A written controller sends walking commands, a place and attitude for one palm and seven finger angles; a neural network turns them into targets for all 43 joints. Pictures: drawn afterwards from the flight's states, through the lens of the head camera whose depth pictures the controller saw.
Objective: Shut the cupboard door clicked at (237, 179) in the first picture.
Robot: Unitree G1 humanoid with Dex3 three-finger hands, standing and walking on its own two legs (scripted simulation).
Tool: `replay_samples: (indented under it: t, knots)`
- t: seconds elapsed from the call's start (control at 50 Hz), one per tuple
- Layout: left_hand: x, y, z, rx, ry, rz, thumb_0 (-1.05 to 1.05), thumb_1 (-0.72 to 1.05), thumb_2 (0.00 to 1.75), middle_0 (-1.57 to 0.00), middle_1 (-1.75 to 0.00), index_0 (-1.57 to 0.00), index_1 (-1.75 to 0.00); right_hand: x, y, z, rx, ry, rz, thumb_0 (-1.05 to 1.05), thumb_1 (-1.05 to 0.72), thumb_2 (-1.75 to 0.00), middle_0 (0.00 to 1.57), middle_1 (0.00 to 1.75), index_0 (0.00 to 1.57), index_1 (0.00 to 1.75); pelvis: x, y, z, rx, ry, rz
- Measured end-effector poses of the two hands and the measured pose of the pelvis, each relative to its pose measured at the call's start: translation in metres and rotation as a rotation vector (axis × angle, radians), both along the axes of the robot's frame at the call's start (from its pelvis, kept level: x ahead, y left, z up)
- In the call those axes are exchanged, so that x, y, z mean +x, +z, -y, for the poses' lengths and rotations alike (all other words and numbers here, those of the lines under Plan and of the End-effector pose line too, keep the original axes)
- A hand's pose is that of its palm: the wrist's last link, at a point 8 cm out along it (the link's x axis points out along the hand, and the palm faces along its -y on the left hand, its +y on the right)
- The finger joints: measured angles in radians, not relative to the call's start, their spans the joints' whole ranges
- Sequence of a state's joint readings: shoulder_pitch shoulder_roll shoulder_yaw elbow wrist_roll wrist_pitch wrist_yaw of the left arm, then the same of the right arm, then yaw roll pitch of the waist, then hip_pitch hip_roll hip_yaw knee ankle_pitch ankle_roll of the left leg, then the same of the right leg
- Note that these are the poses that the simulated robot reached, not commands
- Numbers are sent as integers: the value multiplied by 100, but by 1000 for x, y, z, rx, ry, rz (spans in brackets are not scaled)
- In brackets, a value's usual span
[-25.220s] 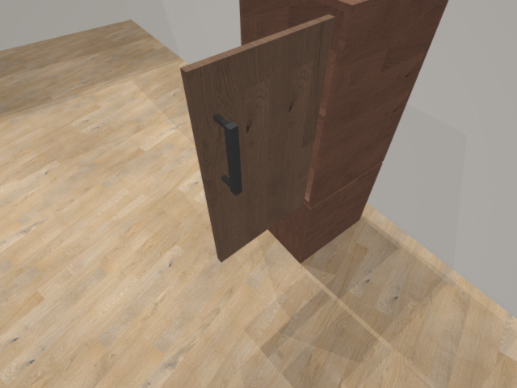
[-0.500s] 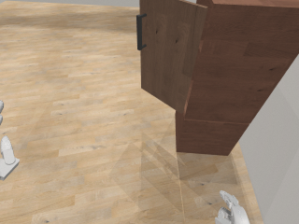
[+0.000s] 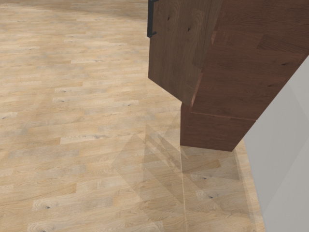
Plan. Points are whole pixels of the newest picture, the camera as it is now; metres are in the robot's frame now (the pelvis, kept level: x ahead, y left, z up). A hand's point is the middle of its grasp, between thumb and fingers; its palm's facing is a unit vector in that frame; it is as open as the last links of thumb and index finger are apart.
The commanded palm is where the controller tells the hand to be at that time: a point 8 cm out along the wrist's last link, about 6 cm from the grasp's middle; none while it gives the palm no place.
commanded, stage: let the arm hang, fingers relaxed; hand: left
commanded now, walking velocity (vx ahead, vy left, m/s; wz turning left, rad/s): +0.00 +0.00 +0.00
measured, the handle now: (153, 18) +1.02 +0.06 +0.07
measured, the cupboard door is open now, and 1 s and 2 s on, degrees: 51 51 51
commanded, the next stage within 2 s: look to check the result in 0.72 s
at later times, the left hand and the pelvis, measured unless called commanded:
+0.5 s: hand out of the picture +0.05 +0.22 -0.16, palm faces -0.02 -0.96 -0.28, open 7.4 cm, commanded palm none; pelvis +0.01 +0.00 +0.01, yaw -1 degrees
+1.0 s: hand out of the picture +0.08 +0.22 -0.15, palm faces -0.03 -0.96 -0.29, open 7.4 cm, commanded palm none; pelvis +0.03 +0.00 +0.01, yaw -1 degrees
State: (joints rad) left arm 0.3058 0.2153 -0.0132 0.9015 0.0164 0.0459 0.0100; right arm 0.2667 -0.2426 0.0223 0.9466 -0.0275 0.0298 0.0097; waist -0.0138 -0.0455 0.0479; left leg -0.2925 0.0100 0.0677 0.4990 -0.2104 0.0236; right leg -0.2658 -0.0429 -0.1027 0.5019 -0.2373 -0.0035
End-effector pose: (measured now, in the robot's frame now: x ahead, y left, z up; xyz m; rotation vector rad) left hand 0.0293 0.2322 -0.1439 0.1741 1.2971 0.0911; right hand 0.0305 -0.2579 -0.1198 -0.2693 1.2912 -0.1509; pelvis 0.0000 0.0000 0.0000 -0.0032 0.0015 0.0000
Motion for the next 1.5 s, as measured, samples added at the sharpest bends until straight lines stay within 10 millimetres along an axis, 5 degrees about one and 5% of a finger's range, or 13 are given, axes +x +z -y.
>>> replay_samples:
  t: [0.1, 0.2, 0.36, 0.6, 0.76, 1.02, 1.3, 1.5]
  knots:
    - [-37, 5, -15, 37, 36, -109, 0, 95, 90, -21, -30, -21, -30, -32, -7, -7, 20, -48, -95, 0, -90, -90, 20, 30, 20, 30, 1, 3, -1, -9, 0, 9]
    - [-46, 16, -31, 93, 48, -145, 0, 93, 90, -20, -30, -21, -30, -37, -16, -16, 55, -76, -99, 0, -90, -90, 20, 30, 20, 30, 2, 5, -4, -7, -9, 18]
    - [-17, 23, -41, 131, 34, -81, 0, 91, 90, -20, -30, -20, -30, -22, -21, -24, 87, -85, -54, 0, -90, -90, 20, 30, 20, 30, 5, 7, -6, 1, -21, 22]
    - [35, 19, -20, 73, -7, 22, 0, 90, 90, -20, -30, -20, -30, 5, -12, -12, 54, -85, -4, 0, -90, -90, 20, 30, 20, 30, 14, 9, -3, 5, -26, 22]
    - [42, 17, -15, 61, -8, 10, 0, 90, 90, -20, -30, -21, -30, 15, -7, -1, 28, -78, -6, 0, -90, -90, 20, 30, 20, 30, 21, 10, 0, 5, -23, 18]
    - [43, 26, -35, 125, 8, -23, 0, 90, 90, -20, -30, -21, -30, 40, -5, 17, 7, -57, 1, 0, -90, -90, 20, 30, 20, 30, 34, 12, 5, 4, -18, 13]
    - [74, 35, -40, 153, -4, 40, 0, 90, 90, -20, -30, -21, -30, 76, 4, 36, -23, -27, 63, 0, -90, -90, 20, 30, 20, 30, 44, 13, 12, 6, -13, 15]
    - [89, 35, -34, 149, -10, 69, 0, 90, 90, -20, -30, -21, -30, 83, 7, 44, -35, -22, 72, 0, -90, -90, 20, 30, 20, 30, 48, 13, 16, 7, -5, 14]
